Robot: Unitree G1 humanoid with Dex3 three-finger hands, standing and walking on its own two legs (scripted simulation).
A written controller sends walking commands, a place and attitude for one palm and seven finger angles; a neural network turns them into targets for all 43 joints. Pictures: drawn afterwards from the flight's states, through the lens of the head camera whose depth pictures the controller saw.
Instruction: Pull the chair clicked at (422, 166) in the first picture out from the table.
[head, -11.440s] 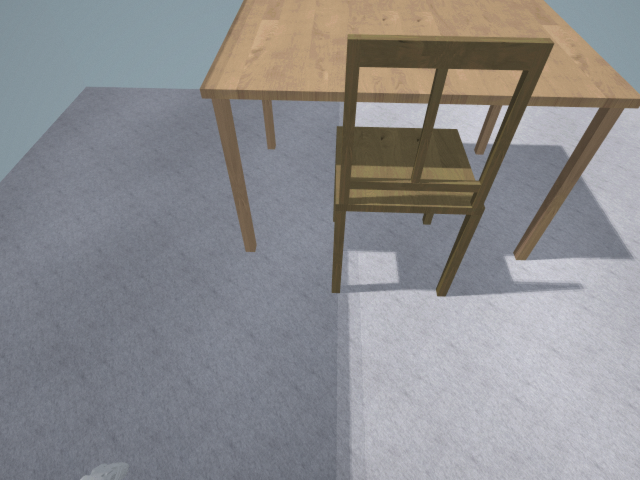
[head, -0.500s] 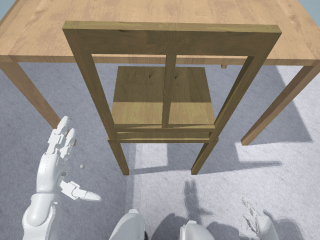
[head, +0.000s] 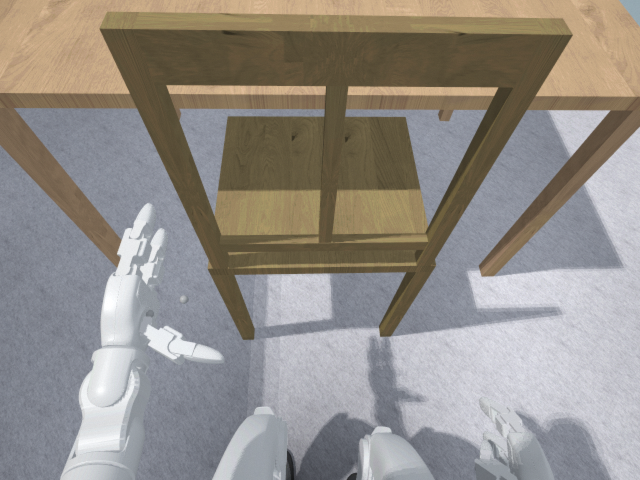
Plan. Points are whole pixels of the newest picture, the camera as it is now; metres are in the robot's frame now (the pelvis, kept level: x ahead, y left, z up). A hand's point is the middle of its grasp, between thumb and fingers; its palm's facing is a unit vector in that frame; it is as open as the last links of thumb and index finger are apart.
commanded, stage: aim the fingers beside a spindle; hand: left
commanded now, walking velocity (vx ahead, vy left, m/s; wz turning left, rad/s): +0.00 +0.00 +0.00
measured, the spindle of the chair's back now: (329, 179) +0.49 +0.01 +0.04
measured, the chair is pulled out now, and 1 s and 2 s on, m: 0.00 0.00 0.00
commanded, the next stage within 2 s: push the fingers through the gap in 0.92 s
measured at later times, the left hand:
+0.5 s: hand (203, 284) +0.35 +0.16 +0.01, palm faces +0.06 -1.00 -0.04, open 16.9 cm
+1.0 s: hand (200, 287) +0.34 +0.17 +0.01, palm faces +0.06 -1.00 -0.04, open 16.9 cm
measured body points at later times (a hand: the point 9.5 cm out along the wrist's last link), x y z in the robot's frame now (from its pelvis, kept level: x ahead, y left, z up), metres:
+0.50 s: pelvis +0.00 +0.00 -0.01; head +0.12 +0.01 +0.42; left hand +0.34 +0.22 +0.01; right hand +0.14 -0.25 -0.12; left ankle +0.05 +0.09 -0.63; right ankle +0.00 -0.10 -0.63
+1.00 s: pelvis +0.00 +0.00 -0.01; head +0.11 +0.01 +0.42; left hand +0.33 +0.22 +0.01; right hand +0.15 -0.25 -0.12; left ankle +0.05 +0.09 -0.63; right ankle +0.00 -0.10 -0.63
